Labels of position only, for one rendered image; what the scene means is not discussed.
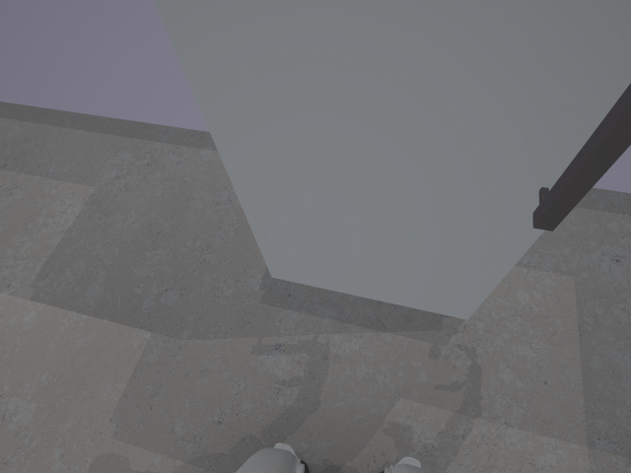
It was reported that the right robot shin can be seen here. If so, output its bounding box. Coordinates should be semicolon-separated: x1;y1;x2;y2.
394;457;421;468

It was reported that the fridge door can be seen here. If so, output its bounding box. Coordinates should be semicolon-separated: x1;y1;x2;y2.
154;0;631;320

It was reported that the handle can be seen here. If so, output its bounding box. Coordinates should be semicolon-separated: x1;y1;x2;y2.
532;84;631;232

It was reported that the robot left thigh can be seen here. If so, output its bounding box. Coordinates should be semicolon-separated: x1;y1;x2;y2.
236;448;305;473

